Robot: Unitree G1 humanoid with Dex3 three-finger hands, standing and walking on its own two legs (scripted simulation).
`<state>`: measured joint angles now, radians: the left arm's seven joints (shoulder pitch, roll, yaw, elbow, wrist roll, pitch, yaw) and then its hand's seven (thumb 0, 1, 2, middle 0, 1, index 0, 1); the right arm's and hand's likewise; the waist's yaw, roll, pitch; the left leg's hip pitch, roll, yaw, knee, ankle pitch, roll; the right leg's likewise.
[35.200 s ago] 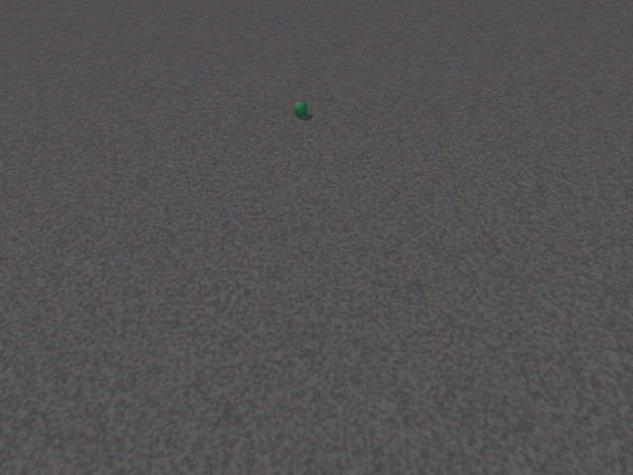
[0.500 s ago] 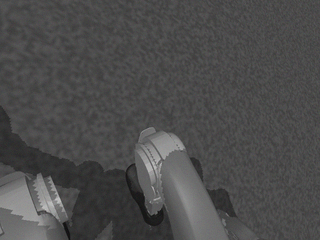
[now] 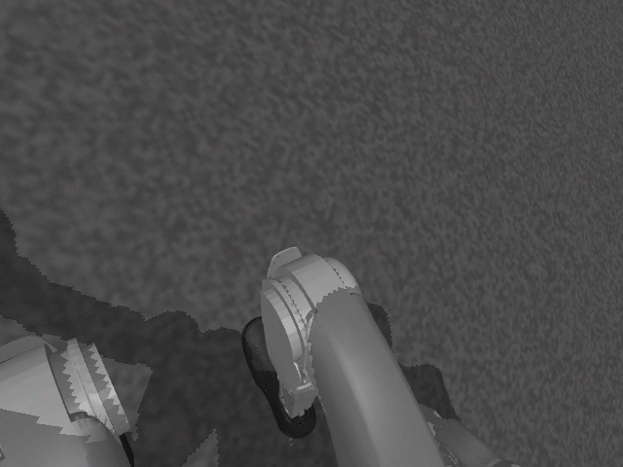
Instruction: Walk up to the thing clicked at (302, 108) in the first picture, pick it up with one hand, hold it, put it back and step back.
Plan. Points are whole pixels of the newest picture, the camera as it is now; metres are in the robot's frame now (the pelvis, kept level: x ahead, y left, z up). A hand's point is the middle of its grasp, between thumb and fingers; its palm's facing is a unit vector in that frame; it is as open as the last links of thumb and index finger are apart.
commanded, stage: open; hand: left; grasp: from above
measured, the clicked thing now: out of the picture +0.47 +0.33 -0.27
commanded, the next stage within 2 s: withdraw in 0.34 s
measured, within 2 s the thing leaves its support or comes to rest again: neither
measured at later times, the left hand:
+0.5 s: hand out of the picture +0.45 +0.34 -0.24, palm faces -0.43 -0.14 -0.89, open 13.9 cm
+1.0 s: hand out of the picture +0.45 +0.38 -0.07, palm faces -0.44 -0.10 -0.89, open 14.2 cm
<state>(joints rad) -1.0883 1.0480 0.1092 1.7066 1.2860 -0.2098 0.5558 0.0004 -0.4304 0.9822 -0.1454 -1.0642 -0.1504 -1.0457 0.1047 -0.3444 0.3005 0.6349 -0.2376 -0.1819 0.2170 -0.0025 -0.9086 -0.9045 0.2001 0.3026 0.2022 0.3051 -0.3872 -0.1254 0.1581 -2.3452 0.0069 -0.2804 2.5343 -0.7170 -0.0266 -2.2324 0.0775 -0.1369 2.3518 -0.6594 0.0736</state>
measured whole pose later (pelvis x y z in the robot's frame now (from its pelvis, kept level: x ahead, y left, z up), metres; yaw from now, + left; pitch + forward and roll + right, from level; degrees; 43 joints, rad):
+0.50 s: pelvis +0.00 +0.00 +0.00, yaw +0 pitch +28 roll -14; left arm -1.09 1.05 0.10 1.69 1.29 -0.23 0.55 0.00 -0.49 0.98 -0.08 -1.06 -0.09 -1.05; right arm 0.10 -0.35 0.30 0.63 -0.24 -0.18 0.21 0.00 -0.90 -0.90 0.20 0.30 0.20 0.30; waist -0.38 -0.13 0.17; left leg -2.34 0.01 -0.28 2.53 -0.71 -0.03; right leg -2.23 0.08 -0.14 2.35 -0.65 0.07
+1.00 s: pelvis +0.00 +0.00 +0.05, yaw +6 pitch +34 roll -10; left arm -1.01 0.83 0.00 1.25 1.14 -0.08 0.13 0.00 -0.54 1.02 -0.09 -1.01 -0.08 -1.02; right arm 0.14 -0.30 0.11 0.61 -0.10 0.00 0.18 0.00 -0.92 -0.91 0.20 0.30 0.20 0.30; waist -0.23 0.03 -0.05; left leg -2.26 0.00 -0.17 2.33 -0.68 -0.01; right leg -2.16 0.02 -0.07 2.22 -0.67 0.05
